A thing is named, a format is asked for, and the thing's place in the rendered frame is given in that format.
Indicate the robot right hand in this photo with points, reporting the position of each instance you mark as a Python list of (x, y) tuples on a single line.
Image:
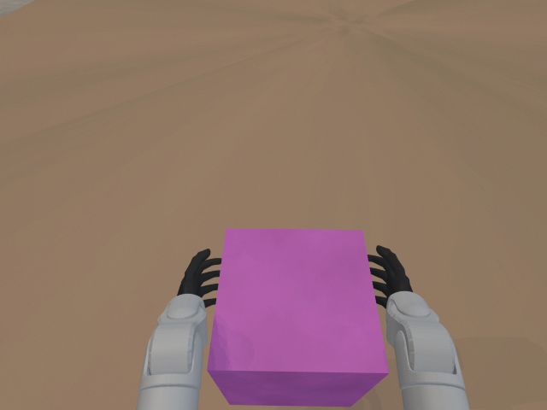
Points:
[(394, 274)]

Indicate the robot left forearm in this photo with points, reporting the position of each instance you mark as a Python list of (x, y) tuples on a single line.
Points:
[(173, 360)]

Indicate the robot right forearm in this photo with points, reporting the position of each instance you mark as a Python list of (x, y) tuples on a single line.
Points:
[(428, 368)]

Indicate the carton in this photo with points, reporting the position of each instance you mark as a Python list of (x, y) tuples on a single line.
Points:
[(296, 321)]

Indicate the robot left hand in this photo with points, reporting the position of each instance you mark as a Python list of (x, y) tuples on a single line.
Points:
[(193, 279)]

